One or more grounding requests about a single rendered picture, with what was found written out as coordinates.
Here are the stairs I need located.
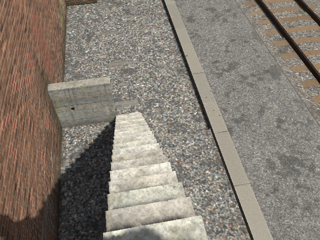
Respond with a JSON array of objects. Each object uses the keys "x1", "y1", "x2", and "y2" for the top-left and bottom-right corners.
[{"x1": 103, "y1": 112, "x2": 208, "y2": 240}]

